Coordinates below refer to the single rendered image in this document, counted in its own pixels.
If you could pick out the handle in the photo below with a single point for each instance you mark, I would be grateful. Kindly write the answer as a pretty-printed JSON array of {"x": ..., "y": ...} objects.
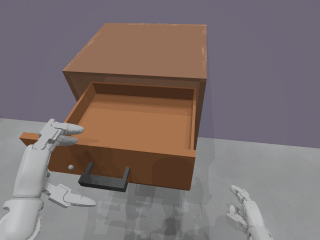
[{"x": 104, "y": 182}]

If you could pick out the robot right forearm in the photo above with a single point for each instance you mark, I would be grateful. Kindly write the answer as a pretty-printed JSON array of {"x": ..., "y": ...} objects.
[{"x": 258, "y": 233}]

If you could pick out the drawer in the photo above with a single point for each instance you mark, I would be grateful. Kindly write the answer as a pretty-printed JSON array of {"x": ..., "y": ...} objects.
[{"x": 149, "y": 128}]

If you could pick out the robot left forearm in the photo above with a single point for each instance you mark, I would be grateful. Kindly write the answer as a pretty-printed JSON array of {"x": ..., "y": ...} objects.
[{"x": 23, "y": 222}]

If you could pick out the cabinet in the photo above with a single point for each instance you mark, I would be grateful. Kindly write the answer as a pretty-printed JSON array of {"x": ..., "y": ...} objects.
[{"x": 145, "y": 54}]

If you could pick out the robot right hand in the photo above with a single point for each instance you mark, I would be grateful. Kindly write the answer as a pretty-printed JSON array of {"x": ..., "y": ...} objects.
[{"x": 245, "y": 216}]

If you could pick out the robot left hand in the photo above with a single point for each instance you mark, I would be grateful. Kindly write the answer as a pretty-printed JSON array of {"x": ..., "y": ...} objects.
[{"x": 31, "y": 180}]

